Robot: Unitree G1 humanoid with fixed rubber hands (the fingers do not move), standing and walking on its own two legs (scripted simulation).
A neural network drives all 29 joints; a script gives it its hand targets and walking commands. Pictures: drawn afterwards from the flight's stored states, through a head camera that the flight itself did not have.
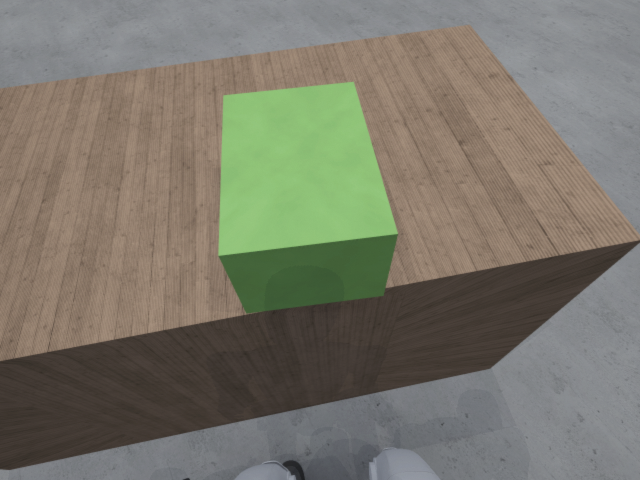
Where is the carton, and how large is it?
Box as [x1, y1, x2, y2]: [218, 82, 397, 313]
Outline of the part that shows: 353,82 223,95 218,255 246,313 383,295 397,232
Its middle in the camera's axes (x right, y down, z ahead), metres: -0.03 -0.07 +0.57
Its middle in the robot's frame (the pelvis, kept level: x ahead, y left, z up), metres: +0.49 +0.03 +0.03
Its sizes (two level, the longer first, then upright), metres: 0.287 0.199 0.157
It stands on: a pedestal, 0.72 m high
